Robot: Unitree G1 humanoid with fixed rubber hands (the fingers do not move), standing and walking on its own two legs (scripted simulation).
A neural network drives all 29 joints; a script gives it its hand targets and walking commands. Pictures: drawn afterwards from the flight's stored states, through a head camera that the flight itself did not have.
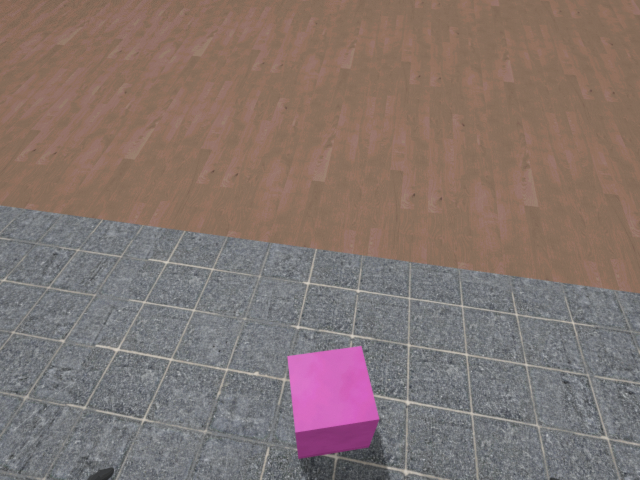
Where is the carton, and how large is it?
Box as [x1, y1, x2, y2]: [287, 346, 378, 458]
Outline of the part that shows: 361,346 287,356 298,458 367,447 369,445 378,421 378,416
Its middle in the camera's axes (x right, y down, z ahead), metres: +0.03 +0.46 +1.11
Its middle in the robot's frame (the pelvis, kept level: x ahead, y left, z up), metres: +0.46 -0.01 -0.66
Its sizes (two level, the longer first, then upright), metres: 0.210 0.200 0.250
